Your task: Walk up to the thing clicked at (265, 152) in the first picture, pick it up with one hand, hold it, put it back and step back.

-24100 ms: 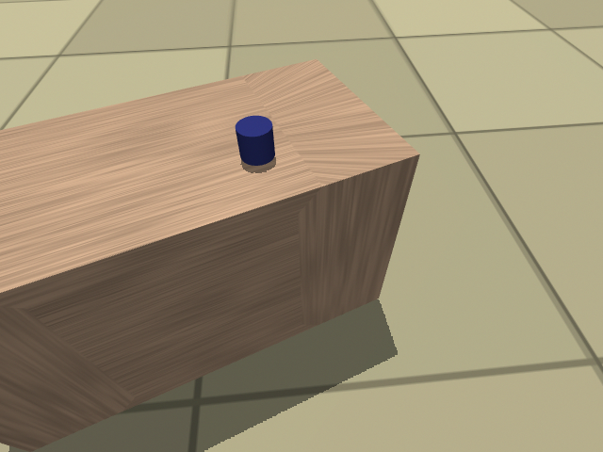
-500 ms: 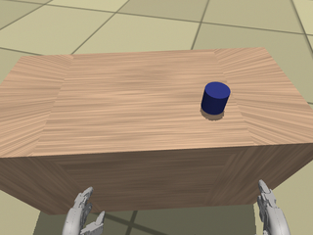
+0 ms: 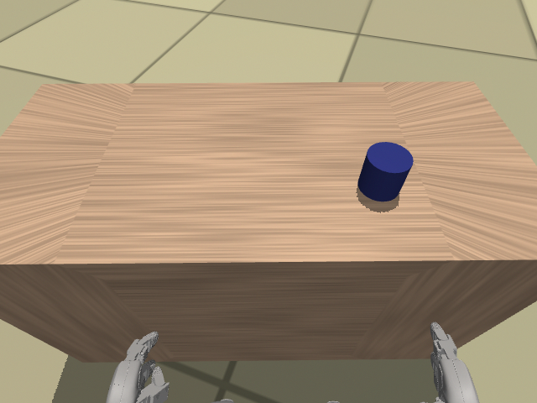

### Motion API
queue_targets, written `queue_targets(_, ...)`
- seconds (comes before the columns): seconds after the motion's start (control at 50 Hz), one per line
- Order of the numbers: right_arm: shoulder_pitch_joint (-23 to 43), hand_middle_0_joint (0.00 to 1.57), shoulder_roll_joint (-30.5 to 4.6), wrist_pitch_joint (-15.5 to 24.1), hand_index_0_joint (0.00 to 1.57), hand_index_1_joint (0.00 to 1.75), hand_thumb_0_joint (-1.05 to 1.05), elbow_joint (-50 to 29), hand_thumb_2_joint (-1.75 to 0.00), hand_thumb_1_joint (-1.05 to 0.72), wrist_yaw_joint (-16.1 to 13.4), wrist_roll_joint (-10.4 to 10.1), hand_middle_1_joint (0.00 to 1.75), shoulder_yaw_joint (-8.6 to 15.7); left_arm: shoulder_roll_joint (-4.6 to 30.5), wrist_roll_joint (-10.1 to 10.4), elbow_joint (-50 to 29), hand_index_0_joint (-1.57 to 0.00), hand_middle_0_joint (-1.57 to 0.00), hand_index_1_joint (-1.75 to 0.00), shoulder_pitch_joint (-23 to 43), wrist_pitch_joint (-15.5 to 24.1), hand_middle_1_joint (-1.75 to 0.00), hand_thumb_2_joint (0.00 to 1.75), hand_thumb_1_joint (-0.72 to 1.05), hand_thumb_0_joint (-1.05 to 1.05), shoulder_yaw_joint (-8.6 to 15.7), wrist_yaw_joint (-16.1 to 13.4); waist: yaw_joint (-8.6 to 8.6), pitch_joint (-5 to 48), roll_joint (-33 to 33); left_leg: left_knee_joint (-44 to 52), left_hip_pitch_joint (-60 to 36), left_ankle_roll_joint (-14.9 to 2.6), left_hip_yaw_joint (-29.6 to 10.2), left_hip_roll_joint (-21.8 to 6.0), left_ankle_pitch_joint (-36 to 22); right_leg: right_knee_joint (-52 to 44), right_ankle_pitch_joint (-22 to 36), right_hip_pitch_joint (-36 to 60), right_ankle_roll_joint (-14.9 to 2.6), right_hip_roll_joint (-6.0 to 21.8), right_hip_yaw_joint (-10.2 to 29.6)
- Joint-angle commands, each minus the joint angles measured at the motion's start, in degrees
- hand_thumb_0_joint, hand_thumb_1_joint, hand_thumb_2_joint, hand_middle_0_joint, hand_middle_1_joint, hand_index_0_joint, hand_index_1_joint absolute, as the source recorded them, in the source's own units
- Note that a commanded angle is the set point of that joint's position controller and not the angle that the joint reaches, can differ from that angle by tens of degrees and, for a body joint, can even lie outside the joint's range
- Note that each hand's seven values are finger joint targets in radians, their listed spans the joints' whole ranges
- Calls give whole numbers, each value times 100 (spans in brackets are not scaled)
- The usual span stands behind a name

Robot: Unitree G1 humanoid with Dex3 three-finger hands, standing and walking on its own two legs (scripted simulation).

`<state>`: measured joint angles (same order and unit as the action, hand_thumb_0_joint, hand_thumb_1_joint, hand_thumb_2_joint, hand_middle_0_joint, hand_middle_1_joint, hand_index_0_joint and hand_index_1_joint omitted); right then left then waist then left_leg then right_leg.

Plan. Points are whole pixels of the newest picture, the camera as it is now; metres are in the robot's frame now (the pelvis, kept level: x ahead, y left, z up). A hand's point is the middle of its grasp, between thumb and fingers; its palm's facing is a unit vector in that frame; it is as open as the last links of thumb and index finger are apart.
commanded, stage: home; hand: right
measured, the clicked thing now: (383, 172) +0.54 -0.19 +0.01
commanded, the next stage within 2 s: stand in 1.88 s
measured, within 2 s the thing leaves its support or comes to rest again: neither
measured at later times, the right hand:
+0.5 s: hand (416, 390) +0.17 -0.19 -0.06, palm faces +0.13 +0.95 -0.27, open 17.5 cm
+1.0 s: hand (418, 396) +0.16 -0.19 -0.06, palm faces +0.13 +0.95 -0.28, open 17.5 cm
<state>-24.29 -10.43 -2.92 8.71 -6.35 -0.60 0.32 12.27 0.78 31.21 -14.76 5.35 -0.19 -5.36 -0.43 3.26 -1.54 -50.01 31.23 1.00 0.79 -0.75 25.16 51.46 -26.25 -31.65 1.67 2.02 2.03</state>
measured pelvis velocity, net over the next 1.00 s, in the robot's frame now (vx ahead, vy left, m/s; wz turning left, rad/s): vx -0.01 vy -0.01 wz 0.00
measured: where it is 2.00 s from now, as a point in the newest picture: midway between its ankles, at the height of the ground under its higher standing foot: outside the picture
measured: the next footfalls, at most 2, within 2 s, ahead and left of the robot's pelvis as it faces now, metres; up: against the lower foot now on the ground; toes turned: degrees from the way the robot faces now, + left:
none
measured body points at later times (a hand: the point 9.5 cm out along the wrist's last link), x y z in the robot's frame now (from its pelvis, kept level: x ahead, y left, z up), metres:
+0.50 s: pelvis +0.00 -0.01 +0.00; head +0.02 -0.01 +0.44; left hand +0.17 +0.23 -0.08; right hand +0.16 -0.24 -0.04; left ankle +0.00 +0.13 -0.69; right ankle +0.00 -0.14 -0.69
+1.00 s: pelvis -0.01 -0.01 -0.01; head +0.02 -0.01 +0.44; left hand +0.15 +0.23 -0.08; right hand +0.15 -0.24 -0.04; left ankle +0.00 +0.13 -0.69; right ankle +0.00 -0.14 -0.69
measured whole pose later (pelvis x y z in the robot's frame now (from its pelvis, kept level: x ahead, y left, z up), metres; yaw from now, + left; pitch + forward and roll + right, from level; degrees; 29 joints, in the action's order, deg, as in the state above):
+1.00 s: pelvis -0.01 -0.01 -0.01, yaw +0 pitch +7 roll +2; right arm -26.3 -11.2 -13.4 0.4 -8.2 -0.4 -0.3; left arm 12.1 0.5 29.2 -15.6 6.8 -1.2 -8.5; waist -0.6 5.1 -1.6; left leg -52.3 34.1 1.5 1.1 -0.7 25.3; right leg 55.1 -27.1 -35.3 1.2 2.0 2.4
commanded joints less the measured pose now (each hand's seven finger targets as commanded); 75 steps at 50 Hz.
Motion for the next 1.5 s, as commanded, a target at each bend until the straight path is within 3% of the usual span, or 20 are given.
queue_targets(0.0,47,5,-640,76,5,5,0,-1171,-4,57,-116,13,5,340,678,27,-927,-20,-20,-30,313,307,-30,90,90,0,317,-109,-25,957,169,739,-508,-48,202,136,-1573,-677,1590,421,-205,-165,-313)
queue_targets(0.18,-74,5,-584,-280,5,5,0,-1372,-5,55,-172,23,5,264,631,11,-989,-20,-20,-30,327,281,-30,90,90,0,269,-206,-21,902,154,702,-456,-34,206,125,-1639,-571,1628,342,-189,-168,-309)
queue_targets(0.2,123,5,-572,-295,5,5,0,-1430,-4,57,-172,2,5,226,665,21,-1006,-20,-20,-30,348,276,-30,90,90,0,269,-205,-93,746,182,762,-357,-24,189,126,-1480,-589,1447,286,-197,-167,-314)
queue_targets(0.3,-26,5,-587,-442,5,5,0,-1544,-5,56,-206,28,5,227,688,10,-1034,-20,-20,-30,308,292,-30,90,90,0,270,-228,-57,789,7,659,-270,-67,256,156,-1400,-660,1469,289,-161,-133,-259)
queue_targets(0.36,16,5,-602,-503,5,5,0,-1569,-4,57,-218,30,5,253,678,14,-1083,-20,-20,-30,364,319,-30,90,90,0,265,-247,-41,710,84,721,-218,-64,253,160,-1048,-688,1094,174,-174,-136,-247)
queue_targets(0.52,37,5,-564,-606,5,5,0,-1762,-6,54,-244,29,5,177,672,-3,-1106,-20,-20,-30,302,363,-30,90,90,0,236,-311,-89,876,18,620,-210,-75,263,168,-1217,-620,1278,237,-170,-118,-215)
queue_targets(0.54,-46,5,-598,-634,5,5,0,-1757,-5,55,-261,36,5,244,690,-3,-1096,-20,-20,-30,300,372,-30,90,90,0,253,-307,-21,927,18,552,-246,-91,290,182,-1288,-638,1408,248,-143,-88,-167)
queue_targets(0.78,32,5,-601,-731,5,5,0,-1773,-4,57,-271,32,5,187,681,-8,-1119,-20,-20,-30,344,430,-30,90,90,0,208,-359,-50,531,-14,679,-14,-87,263,183,-635,-727,658,-16,-159,-113,-189)
queue_targets(0.86,69,5,-640,-720,5,5,0,-1936,-5,56,-262,42,5,202,690,-8,-1133,-20,-20,-30,342,457,-30,90,90,0,229,-361,-45,631,-104,660,52,-98,298,204,-437,-785,464,-11,-156,-94,-127)
queue_targets(0.88,-62,5,-673,-731,5,5,0,-1887,-5,56,-260,40,5,280,672,-13,-1145,-20,-20,-30,358,459,-30,90,90,0,230,-376,-21,709,-26,691,-8,-96,270,191,-458,-699,511,-21,-172,-123,-180)
queue_targets(0.9,-82,5,-604,-742,5,5,0,-1870,-5,55,-253,36,5,200,652,-13,-1147,-20,-20,-30,342,469,-30,90,90,0,214,-389,-54,708,138,708,-72,-74,249,178,-586,-635,635,-4,-188,-133,-211)
queue_targets(0.96,-70,5,-673,-766,5,5,0,-1933,-5,55,-265,40,5,278,674,-10,-1103,-20,-20,-30,261,484,-30,90,90,0,225,-393,-46,923,-22,556,-108,-82,283,188,-964,-587,1037,124,-173,-121,-186)
queue_targets(0.98,-116,5,-603,-782,5,5,0,-1915,-5,55,-267,46,5,184,681,-12,-1127,-20,-20,-30,293,478,-30,90,90,0,225,-403,-52,939,-17,532,-123,-89,274,188,-1042,-564,1125,151,-158,-109,-180)
queue_targets(1.06,61,5,-690,-797,5,5,0,-1992,-5,55,-275,43,5,259,628,-21,-1092,-20,-20,-30,292,482,-30,90,90,0,205,-432,-68,763,35,678,-113,-47,218,149,-906,-518,898,6,-191,-168,-254)
queue_targets(1.24,-108,5,-579,-855,5,5,0,-1848,-6,54,-247,34,5,179,662,-21,-1102,-20,-20,-30,309,484,-30,90,90,0,211,-425,-83,656,98,627,-34,-59,269,176,-869,-572,901,37,-183,-131,-204)
queue_targets(1.28,-64,5,-677,-837,5,5,0,-1936,-6,54,-270,35,5,291,652,-29,-1096,-20,-20,-30,316,478,-30,90,90,0,217,-428,-35,777,92,638,-139,-57,245,159,-920,-526,943,-16,-181,-157,-219)
queue_targets(1.34,-137,5,-607,-861,5,6,0,-1924,-7,53,-255,45,6,193,667,-27,-1118,-20,-20,-30,268,469,-30,90,90,0,221,-422,-58,852,41,555,-142,-68,266,173,-1085,-531,1135,88,-168,-136,-204)
queue_targets(1.42,48,5,-639,-877,5,5,0,-1956,-6,54,-267,33,5,215,674,-14,-1104,-20,-20,-30,298,481,-30,90,90,0,216,-434,-99,748,43,592,-44,-60,262,174,-971,-553,997,46,-177,-131,-199)
queue_targets(1.44,-41,5,-666,-873,5,5,0,-1999,-5,55,-270,49,5,266,660,-34,-1098,-20,-20,-30,282,475,-30,90,90,0,229,-435,-59,948,58,574,-144,-65,245,162,-1063,-487,1094,95,-182,-140,-200)
queue_targets(1.48,-62,5,-650,-886,5,6,0,-1944,-6,53,-268,39,6,238,668,-21,-1105,-20,-20,-30,303,475,-30,90,90,0,215,-444,-62,769,59,602,-84,-60,247,164,-1000,-518,1030,57,-181,-143,-213)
